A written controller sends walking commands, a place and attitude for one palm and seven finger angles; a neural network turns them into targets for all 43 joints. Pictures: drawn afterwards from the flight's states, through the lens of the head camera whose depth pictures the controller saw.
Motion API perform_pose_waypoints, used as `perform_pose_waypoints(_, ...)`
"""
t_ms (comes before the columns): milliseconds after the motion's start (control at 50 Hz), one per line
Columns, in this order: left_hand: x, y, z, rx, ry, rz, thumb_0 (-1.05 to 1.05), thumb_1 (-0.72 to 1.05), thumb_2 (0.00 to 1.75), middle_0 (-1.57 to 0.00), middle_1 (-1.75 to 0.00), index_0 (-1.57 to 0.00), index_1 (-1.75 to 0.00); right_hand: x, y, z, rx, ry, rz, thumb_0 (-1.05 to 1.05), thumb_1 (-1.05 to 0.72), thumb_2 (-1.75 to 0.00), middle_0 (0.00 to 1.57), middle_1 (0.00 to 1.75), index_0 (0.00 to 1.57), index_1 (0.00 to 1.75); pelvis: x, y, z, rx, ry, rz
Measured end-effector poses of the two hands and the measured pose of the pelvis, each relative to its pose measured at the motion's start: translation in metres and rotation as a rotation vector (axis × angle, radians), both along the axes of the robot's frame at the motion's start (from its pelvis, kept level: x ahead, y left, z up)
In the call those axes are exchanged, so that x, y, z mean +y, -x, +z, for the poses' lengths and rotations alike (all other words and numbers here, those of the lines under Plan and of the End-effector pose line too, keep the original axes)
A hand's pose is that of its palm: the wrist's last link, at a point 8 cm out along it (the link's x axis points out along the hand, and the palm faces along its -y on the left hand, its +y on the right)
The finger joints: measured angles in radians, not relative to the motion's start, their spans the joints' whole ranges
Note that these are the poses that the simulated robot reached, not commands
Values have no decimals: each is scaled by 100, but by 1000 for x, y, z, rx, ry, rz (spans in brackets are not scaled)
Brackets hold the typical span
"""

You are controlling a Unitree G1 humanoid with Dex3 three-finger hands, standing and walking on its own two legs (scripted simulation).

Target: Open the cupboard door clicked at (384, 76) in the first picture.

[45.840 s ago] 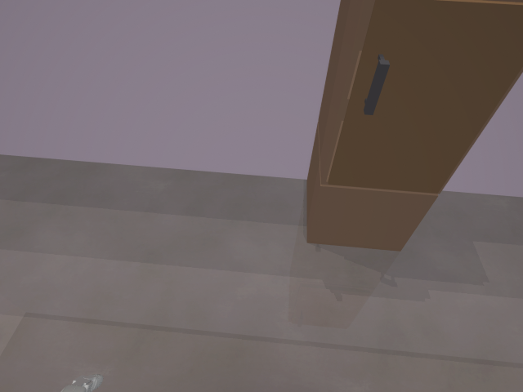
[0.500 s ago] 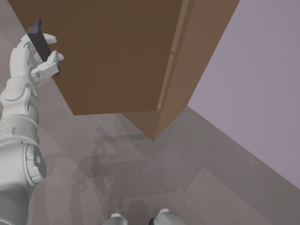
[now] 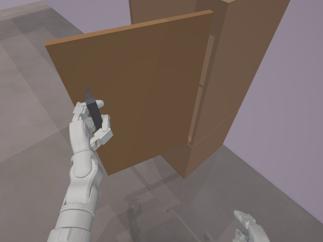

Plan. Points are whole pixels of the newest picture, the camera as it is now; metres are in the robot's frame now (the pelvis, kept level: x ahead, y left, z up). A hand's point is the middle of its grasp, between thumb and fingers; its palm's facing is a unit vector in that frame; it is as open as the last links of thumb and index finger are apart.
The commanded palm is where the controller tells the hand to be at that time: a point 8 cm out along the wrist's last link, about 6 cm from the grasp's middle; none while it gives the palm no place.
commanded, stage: pull the door open along its arc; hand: left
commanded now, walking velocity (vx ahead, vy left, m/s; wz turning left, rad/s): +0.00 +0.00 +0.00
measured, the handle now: (95, 114) +0.41 +0.19 +0.09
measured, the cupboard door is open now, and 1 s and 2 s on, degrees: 74 93 96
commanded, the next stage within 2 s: open thumb and fingers to let go in 0.38 s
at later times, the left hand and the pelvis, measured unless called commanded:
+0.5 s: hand (141, 160) +0.28 +0.06 +0.09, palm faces +0.40 -0.92 +0.02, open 6.2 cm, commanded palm +0.25 +0.11 +0.08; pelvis -0.01 -0.04 +0.00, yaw +3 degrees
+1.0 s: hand (138, 156) +0.29 +0.07 +0.09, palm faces +0.41 -0.91 +0.00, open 12.4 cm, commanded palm +0.26 +0.11 +0.08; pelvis -0.02 -0.05 +0.00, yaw +5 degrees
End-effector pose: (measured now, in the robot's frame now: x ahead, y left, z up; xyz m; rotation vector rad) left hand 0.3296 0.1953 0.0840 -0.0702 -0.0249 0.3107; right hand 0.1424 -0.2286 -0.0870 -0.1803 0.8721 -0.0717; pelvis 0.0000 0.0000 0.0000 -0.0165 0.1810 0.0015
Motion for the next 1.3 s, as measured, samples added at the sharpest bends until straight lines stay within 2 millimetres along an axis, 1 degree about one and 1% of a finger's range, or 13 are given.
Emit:
perform_pose_waypoints(80, -17, 17, 3, 28, -20, 90, 1, 67, 78, -33, -127, -33, -128, 7, -19, 6, -46, -11, 46, 1, -91, -90, 20, 30, 20, 29, -7, 4, 1, -29, -6, 16)
perform_pose_waypoints(160, -30, 32, 4, 42, -46, 110, 1, 67, 77, -33, -128, -32, -130, 6, -24, 10, -63, -14, 63, 1, -91, -90, 20, 30, 21, 30, -16, 6, 3, -54, -12, 29)
perform_pose_waypoints(320, -55, 59, 4, 48, -41, 94, 1, 66, 75, -32, -131, -32, -132, -12, -12, 6, -31, -1, 54, 1, -91, -90, 20, 30, 21, 30, -29, 8, 6, -87, -22, 42)
perform_pose_waypoints(420, -78, 77, 5, 52, -27, 92, 1, 67, 74, -30, -131, -32, -132, -25, -3, 1, -15, 1, 47, 1, -91, -90, 20, 30, 21, 30, -35, 7, 6, -95, -29, 47)
perform_pose_waypoints(480, -93, 87, 5, 52, -28, 96, 1, 68, 75, -29, -132, -32, -132, -31, -2, -1, -16, 2, 50, 1, -91, -90, 20, 30, 21, 30, -38, 7, 5, -97, -32, 52)
perform_pose_waypoints(540, -101, 89, 4, 48, -61, 107, 1, 69, 78, -30, -132, -33, -133, -33, -3, -4, -14, 10, 58, 1, -91, -90, 20, 30, 20, 30, -42, 10, 3, -97, -36, 60)
perform_pose_waypoints(640, -97, 85, 3, 46, -79, 126, 1, 62, 78, -34, -132, -34, -133, -32, -9, -6, -16, 7, 68, 1, -91, -90, 20, 30, 20, 29, -49, 16, 2, -101, -38, 69)
perform_pose_waypoints(720, -93, 82, 4, 52, -74, 124, 1, 50, 73, -34, -131, -35, -131, -28, -14, -3, -36, -6, 80, 1, -91, -90, 20, 30, 20, 29, -51, 18, 3, -104, -39, 75)
perform_pose_waypoints(800, -93, 81, 4, 52, -67, 119, 1, 30, 65, -33, -129, -35, -129, -25, -17, -1, -55, -15, 93, 1, -91, -90, 20, 30, 20, 29, -52, 20, 4, -105, -40, 78)
perform_pose_waypoints(960, -90, 78, 3, 44, -61, 115, 1, -18, 44, -32, -123, -34, -123, -23, -15, -2, -49, -8, 101, 1, -91, -90, 20, 30, 21, 30, -50, 24, 4, -103, -38, 82)
perform_pose_waypoints(1040, -89, 77, 3, 41, -61, 114, 0, -34, 37, -32, -117, -33, -117, -22, -11, -4, -37, -2, 99, 1, -91, -90, 20, 30, 21, 30, -46, 25, 3, -101, -36, 81)
perform_pose_waypoints(1140, -85, 74, 3, 38, -61, 104, 0, -44, 33, -32, -102, -32, -102, -20, -5, -5, -20, 6, 93, 1, -91, -90, 20, 30, 20, 30, -42, 26, 3, -100, -33, 79)
perform_pose_waypoints(1300, -81, 74, 2, 33, -67, 80, -1, -49, 31, -39, -80, -38, -80, -10, 0, -6, -15, 4, 94, 1, -91, -90, 20, 30, 20, 30, -31, 28, 2, -99, -25, 75)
